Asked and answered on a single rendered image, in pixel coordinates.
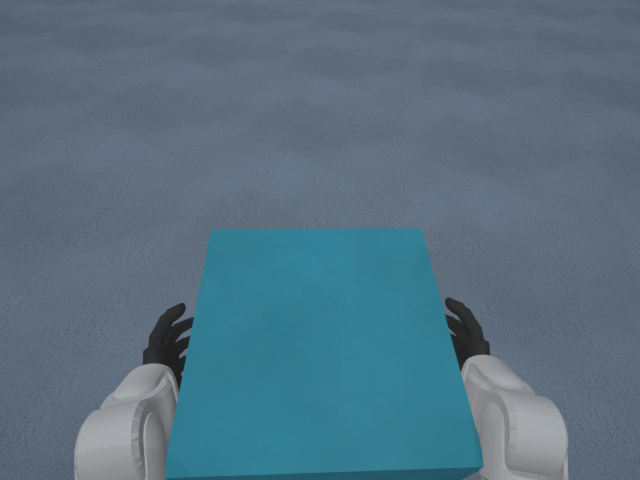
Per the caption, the robot left forearm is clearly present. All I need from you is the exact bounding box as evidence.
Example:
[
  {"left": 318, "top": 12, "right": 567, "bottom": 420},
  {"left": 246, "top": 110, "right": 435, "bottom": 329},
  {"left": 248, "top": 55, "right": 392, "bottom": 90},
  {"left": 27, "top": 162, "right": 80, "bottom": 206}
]
[{"left": 74, "top": 363, "right": 179, "bottom": 480}]

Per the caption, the robot right hand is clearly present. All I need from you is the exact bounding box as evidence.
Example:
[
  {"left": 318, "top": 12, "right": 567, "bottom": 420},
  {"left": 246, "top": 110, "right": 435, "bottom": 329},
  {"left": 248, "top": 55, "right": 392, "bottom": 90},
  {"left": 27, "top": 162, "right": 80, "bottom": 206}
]
[{"left": 445, "top": 298, "right": 490, "bottom": 371}]

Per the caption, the robot right forearm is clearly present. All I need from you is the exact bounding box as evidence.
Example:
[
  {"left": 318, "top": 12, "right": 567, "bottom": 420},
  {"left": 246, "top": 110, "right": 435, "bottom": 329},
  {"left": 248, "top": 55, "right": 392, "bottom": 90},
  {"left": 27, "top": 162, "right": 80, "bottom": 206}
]
[{"left": 461, "top": 355, "right": 568, "bottom": 480}]

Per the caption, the carton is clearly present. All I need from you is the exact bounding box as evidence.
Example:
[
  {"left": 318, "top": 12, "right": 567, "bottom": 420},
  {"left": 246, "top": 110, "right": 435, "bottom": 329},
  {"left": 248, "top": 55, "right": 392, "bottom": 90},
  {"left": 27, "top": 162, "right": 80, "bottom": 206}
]
[{"left": 165, "top": 228, "right": 484, "bottom": 480}]

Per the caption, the robot left hand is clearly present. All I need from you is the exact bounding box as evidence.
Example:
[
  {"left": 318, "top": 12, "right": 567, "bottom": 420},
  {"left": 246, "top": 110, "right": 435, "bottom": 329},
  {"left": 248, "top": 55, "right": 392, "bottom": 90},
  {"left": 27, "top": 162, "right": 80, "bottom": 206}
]
[{"left": 143, "top": 303, "right": 194, "bottom": 390}]

